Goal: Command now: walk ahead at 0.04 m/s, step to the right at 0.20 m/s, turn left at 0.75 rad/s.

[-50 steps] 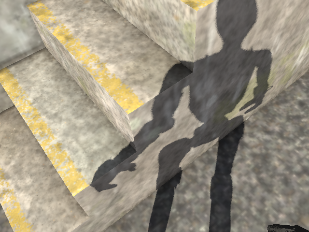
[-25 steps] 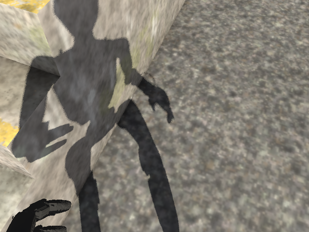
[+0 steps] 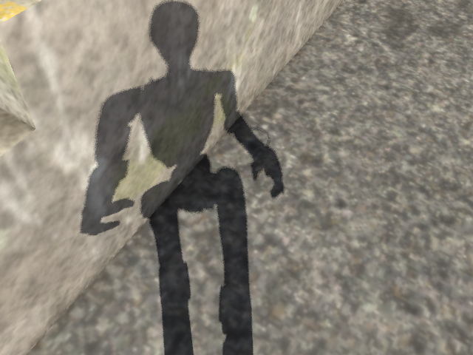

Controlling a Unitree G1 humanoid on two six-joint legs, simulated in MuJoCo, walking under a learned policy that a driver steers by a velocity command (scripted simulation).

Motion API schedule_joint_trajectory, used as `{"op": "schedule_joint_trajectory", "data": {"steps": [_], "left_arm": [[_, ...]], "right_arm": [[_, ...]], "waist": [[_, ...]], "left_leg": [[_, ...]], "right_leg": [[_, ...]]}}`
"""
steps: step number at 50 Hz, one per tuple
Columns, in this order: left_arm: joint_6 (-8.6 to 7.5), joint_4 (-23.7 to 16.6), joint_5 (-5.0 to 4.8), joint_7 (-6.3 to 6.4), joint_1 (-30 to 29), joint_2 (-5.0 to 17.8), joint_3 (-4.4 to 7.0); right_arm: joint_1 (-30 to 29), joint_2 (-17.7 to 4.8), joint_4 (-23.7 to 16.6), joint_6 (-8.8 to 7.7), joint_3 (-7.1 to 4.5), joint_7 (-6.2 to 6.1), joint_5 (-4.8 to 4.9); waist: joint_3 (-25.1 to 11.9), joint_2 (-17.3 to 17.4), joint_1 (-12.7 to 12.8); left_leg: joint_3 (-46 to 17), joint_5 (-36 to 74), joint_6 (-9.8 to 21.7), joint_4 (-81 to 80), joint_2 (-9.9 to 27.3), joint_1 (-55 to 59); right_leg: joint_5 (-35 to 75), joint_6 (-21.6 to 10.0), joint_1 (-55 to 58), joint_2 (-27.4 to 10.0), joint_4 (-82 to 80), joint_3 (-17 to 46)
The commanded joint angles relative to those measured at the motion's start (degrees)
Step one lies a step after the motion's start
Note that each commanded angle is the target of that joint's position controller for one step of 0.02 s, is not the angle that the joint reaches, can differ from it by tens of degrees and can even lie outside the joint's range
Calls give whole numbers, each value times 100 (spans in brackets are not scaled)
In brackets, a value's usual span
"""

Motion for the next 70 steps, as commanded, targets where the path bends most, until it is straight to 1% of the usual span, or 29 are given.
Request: {"op": "schedule_joint_trajectory", "data": {"steps": [1,2,4,8,13,14,15,16,18,22,26,27,28,32,38,42,44,46,48,50,53,58,62,63,64,65,66,68,70], "left_arm": [[-160,-776,-70,-44,-142,886,154],[-182,-830,-192,-79,-262,1040,203],[-156,-823,-28,-74,-234,909,214],[-237,-783,-127,-103,-395,104,-17],[-418,-540,-247,-108,52,397,204],[-413,-442,-207,-76,431,649,317],[-351,-648,-92,-3,362,1040,355],[-418,-753,194,-48,-108,1329,377],[-478,-949,56,48,-1076,632,256],[-432,-870,-46,276,-855,538,196],[-365,-657,0,303,-232,819,331],[-411,-76,-287,501,1163,1168,452],[-427,118,-316,580,1487,1230,477],[-447,-11,-226,631,601,1135,464],[-374,335,-287,669,1073,1732,724],[-248,283,-383,668,429,1896,828],[-248,397,-365,588,435,1134,564],[-203,-46,-166,458,642,489,313],[-268,-8,-313,407,412,990,364],[-225,286,-132,436,684,965,345],[-184,342,-160,435,766,782,279],[-236,-293,-242,191,234,451,124],[-316,-114,-204,37,1234,666,268],[-344,3,-149,65,1911,848,389],[-343,-138,-183,127,1845,1631,563],[-444,-590,26,186,1264,1808,534],[-382,-858,-206,138,182,1485,442],[-197,-1297,-406,86,-1007,834,275],[-26,-1343,-332,103,-930,1052,407]], "right_arm": [[776,-1589,-478,-149,-441,-61,-195],[186,-1361,-634,-172,-358,-67,-51],[-493,-1198,-815,0,-329,-66,170],[-637,-1204,-982,278,-415,-75,127],[-568,-1250,-1019,470,-506,16,277],[-466,-942,-1030,459,-434,31,194],[-5,-398,-980,442,-320,77,23],[14,-893,-1272,317,-435,171,85],[-22,-1647,-878,365,-705,164,211],[-305,-1111,-943,463,-582,171,208],[-905,-836,-1240,450,-472,270,189],[-758,-774,-1293,574,-429,498,-35],[-467,-828,-1230,625,-471,573,-17],[-389,-826,-1293,653,-501,652,152],[-879,-305,-1441,606,-287,709,63],[230,-285,-791,408,-309,817,38],[1484,-616,-144,390,-488,767,-4],[1487,-1844,-368,270,-662,762,-295],[888,-1206,-320,62,-512,675,-268],[165,-839,-310,64,-416,511,-148],[-241,-470,-423,1,-306,290,-260],[-169,-716,-394,115,-402,32,-95],[-388,-881,-480,245,-468,-20,-65],[-641,-883,-582,255,-451,-44,15],[-561,-422,-888,207,-317,-22,-181],[-148,-770,-889,96,-351,71,-207],[-776,-881,-1118,-180,-340,112,188],[-532,-1029,-814,-226,-399,142,47],[-596,-707,-647,-121,-363,137,-115]], "waist": [[-1097,1796,-273],[-389,1195,-13],[-87,357,285],[-717,908,191],[-1122,1161,249],[-1155,610,288],[-1189,-976,-19],[-1038,-1899,-293],[-440,-828,-417],[-530,-578,-120],[-824,-591,327],[-837,209,427],[-971,531,325],[-633,-682,-60],[-165,-1251,46],[-55,-1526,-555],[-271,-705,-1037],[-489,2684,-636],[-463,2255,-419],[-419,1682,42],[-387,1193,283],[-361,958,235],[-972,431,623],[-1061,11,1092],[-768,-1847,726],[-1814,-2156,498],[-1304,-1844,102],[-677,-41,-439],[-762,278,-276]], "left_leg": [[-5434,659,1763,-2833,2513,2058],[-4633,510,1430,-2800,2240,1426],[-3185,455,756,-2611,1411,766],[-1943,1986,362,-1929,390,565],[-2611,910,-61,-1222,153,301],[-2357,-394,-349,-385,-174,-537],[-1545,-2142,-729,1590,-863,-1500],[-1700,-1898,-856,2461,-419,-1951],[-1416,-699,-1064,3324,21,-1707],[-933,124,-1363,3436,248,-1649],[-836,-157,-1465,2228,523,-1857],[-1348,-263,-1306,2958,515,-2622],[-1773,-509,-1239,3341,497,-2903],[-1390,13,-1209,3148,658,-2392],[-1094,-309,-1079,1316,660,-1074],[-347,124,-754,-563,232,1347],[-396,150,-354,-1694,-1,2470],[-2490,2190,707,-2227,1683,2546],[-2119,1295,715,-2611,1619,1953],[-1362,1794,368,-2445,1377,1791],[-671,2741,397,-2536,1387,1548],[-187,3792,348,-2301,1460,1799],[326,5920,-14,-543,1106,1569],[440,5183,-271,751,692,739],[285,-429,-661,2422,-235,-1235],[-1427,-2212,-1258,4350,-1027,-2081],[-1973,-1929,-1135,4253,-384,-1938],[-1445,-1250,-1105,2856,-129,-1434],[-1040,-505,-1296,1749,-308,-630]], "right_leg": [[-983,677,-2648,137,3662,2221],[-462,730,-2859,-35,3804,2208],[390,731,-2506,-315,2882,1896],[964,1038,-1077,-2,407,1339],[1990,1011,276,25,-1916,1113],[1989,698,1024,-838,-2059,1766],[2989,-9,1355,-2528,-2090,3401],[2107,-915,329,-3361,-2972,4962],[1000,-570,-245,-2397,-2937,3301],[2214,-536,87,-1887,-2702,1758],[2738,-842,1232,-2368,-2670,1620],[3101,-912,2138,-3459,-2559,2922],[3072,-773,2589,-3732,-2490,2931],[1964,-306,1573,-3020,-2729,1559],[1469,-258,788,-3092,-3142,902],[1569,14,-474,-2612,-3113,343],[1861,214,-820,-2044,-1574,120],[-1589,414,-2997,-378,1703,534],[-928,169,-2941,-719,2694,1211],[-48,236,-2668,-792,2878,1148],[629,387,-2176,-779,2549,980],[985,148,-1703,-1050,742,842],[1250,-217,-162,-594,-312,302],[1919,-452,897,-477,-1255,608],[4578,-987,1816,-1714,-1519,2781],[3522,-2427,2055,-3046,-2436,5943],[3691,-2325,1125,-2547,-2573,4796],[3804,-1432,79,-1800,-2461,3376],[3993,-1081,-430,-1311,-2174,2831]]}}
Keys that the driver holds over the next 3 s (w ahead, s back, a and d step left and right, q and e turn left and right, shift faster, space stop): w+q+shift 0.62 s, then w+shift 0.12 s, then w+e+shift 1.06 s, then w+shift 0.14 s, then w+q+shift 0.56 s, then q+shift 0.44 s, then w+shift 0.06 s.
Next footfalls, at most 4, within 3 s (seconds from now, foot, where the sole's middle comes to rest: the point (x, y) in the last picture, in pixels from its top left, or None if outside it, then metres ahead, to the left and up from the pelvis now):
0.28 right None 0.15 -0.20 -0.75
0.90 left None -0.09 0.17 -0.75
1.26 right None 0.05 0.13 -0.75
1.58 left None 0.03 0.37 -0.75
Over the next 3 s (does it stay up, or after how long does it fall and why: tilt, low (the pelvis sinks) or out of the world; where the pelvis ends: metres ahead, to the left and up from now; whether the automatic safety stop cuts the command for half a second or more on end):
stays up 0.09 -0.05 0.03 its command is cut before an obstacle from the start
